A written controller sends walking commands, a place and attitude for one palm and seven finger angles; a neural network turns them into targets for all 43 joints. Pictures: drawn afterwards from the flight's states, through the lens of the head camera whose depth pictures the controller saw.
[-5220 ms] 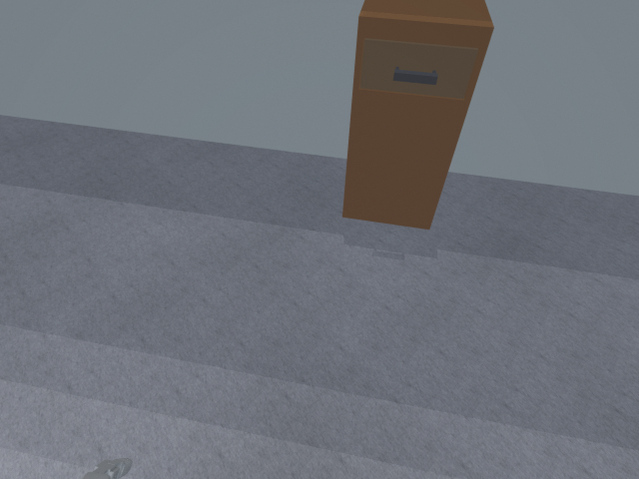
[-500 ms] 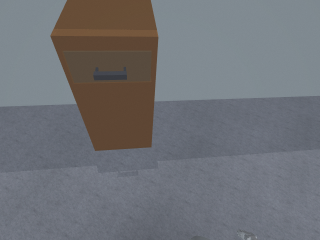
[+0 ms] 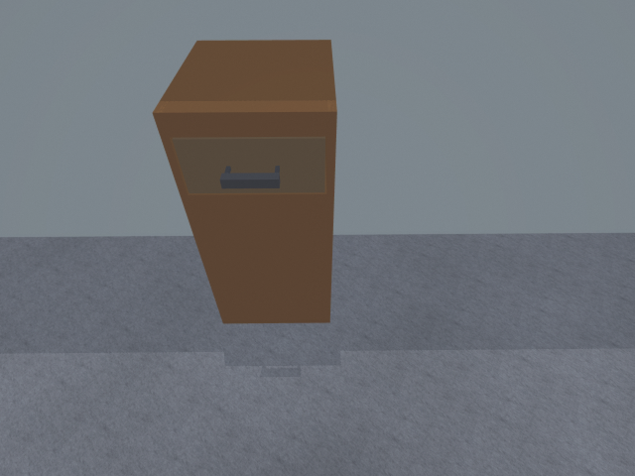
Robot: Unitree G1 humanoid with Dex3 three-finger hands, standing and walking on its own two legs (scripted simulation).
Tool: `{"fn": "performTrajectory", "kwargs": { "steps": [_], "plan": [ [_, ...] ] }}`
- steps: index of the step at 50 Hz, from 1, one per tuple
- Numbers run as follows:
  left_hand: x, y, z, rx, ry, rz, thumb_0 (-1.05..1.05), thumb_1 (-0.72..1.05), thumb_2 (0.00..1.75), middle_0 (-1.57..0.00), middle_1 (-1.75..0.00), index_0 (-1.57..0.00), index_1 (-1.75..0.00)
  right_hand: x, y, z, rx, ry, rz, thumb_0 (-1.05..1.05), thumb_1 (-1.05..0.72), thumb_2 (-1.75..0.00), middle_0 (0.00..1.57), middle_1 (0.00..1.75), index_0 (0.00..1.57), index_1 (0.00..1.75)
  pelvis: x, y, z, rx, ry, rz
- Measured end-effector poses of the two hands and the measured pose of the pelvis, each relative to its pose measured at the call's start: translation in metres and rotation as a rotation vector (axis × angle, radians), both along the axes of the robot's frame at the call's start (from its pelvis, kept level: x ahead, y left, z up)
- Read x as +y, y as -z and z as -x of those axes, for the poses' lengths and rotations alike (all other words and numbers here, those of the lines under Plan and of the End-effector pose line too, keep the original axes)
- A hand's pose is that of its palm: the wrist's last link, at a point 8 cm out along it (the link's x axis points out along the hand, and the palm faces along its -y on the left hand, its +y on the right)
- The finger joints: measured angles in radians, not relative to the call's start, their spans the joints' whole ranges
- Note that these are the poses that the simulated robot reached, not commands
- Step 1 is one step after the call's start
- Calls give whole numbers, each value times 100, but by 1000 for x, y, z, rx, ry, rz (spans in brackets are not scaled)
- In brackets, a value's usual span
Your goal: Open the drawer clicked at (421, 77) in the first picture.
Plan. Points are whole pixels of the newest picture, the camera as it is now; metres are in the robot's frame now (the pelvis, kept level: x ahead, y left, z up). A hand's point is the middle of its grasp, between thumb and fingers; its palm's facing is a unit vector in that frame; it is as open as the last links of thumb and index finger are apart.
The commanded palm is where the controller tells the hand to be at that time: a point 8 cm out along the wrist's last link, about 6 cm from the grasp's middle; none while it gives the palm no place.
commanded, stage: take the last steps up to it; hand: left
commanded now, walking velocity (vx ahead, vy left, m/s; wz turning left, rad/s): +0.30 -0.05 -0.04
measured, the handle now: (251, 175) +0.77 +0.21 -0.07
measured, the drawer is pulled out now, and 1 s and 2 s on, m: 0.00 0.00 0.00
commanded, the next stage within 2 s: come to a stop and stand still in 0.72 s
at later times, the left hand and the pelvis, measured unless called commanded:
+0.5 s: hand (199, 473) +0.17 +0.19 -0.18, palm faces -0.03 -0.98 -0.17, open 7.3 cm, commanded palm none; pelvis +0.11 +0.01 -0.01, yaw -3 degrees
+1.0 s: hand (265, 410) +0.27 +0.11 -0.19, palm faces +0.02 -0.99 -0.15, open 7.3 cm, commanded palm none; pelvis +0.26 -0.05 -0.01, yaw -3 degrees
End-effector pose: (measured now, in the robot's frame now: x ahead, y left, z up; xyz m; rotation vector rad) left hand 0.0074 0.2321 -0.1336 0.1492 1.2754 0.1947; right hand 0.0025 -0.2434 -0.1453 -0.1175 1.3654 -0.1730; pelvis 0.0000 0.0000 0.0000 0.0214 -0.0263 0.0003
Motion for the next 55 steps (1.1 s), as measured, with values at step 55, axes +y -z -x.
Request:
{"fn": "performTrajectory", "kwargs": {
  "steps": [55],
  "plan": [
    [-65, 35, -257, 147, -15, 94, 0, 92, 90, -20, -30, -20, -30, -14, 0, -346, -155, -41, 28, 0, -92, -90, 20, 30, 20, 29, -37, 14, -276, 1, 48, 30]
  ]
}}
